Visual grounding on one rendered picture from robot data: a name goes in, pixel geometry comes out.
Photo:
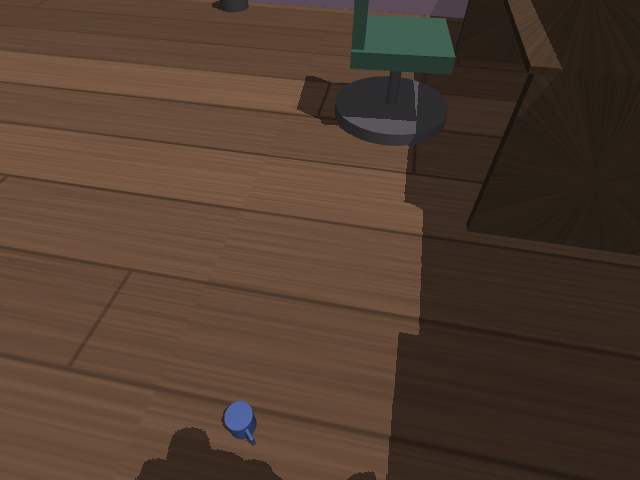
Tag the desk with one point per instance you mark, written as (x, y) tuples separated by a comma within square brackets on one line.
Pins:
[(567, 169)]

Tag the office chair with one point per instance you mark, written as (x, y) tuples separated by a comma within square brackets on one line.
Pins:
[(390, 110)]

